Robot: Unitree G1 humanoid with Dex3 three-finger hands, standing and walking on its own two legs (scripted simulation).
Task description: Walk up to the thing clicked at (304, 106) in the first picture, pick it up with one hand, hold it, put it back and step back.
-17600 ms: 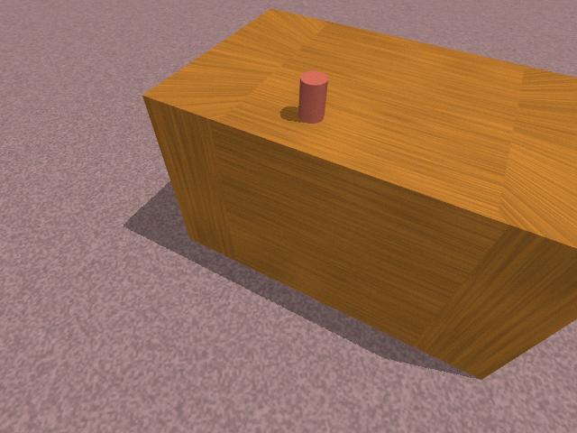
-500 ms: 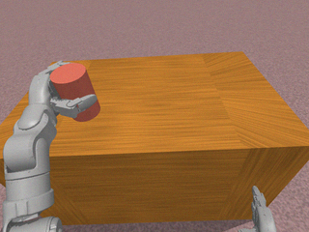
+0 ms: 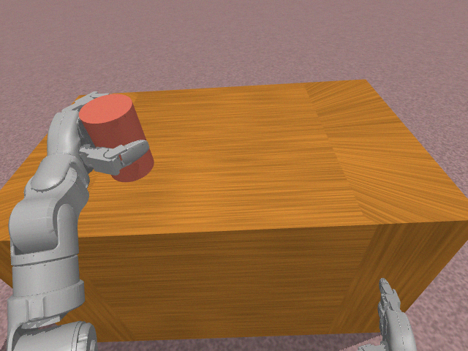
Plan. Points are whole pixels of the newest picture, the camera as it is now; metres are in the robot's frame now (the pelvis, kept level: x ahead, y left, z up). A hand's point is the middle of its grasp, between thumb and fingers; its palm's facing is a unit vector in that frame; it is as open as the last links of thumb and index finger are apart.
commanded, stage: hold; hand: left
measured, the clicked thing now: (120, 139) +0.34 +0.17 +0.24
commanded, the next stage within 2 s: crouch in 0.92 s
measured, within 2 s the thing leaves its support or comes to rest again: neither
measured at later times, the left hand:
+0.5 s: hand (121, 134) +0.35 +0.17 +0.25, palm faces +0.13 -0.99 +0.01, open 10.1 cm
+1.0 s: hand (121, 131) +0.35 +0.17 +0.25, palm faces +0.13 -0.99 +0.01, open 10.1 cm
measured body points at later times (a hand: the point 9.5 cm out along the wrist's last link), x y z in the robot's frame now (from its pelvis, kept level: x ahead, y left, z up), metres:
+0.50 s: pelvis +0.00 +0.00 +0.00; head -0.04 -0.03 +0.45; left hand +0.34 +0.22 +0.25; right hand +0.17 -0.26 -0.06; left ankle +0.03 +0.13 -0.72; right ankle +0.01 -0.14 -0.72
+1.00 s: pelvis +0.00 +0.00 +0.00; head -0.04 -0.03 +0.45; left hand +0.34 +0.22 +0.25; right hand +0.17 -0.25 -0.06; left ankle +0.03 +0.13 -0.72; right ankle +0.01 -0.14 -0.72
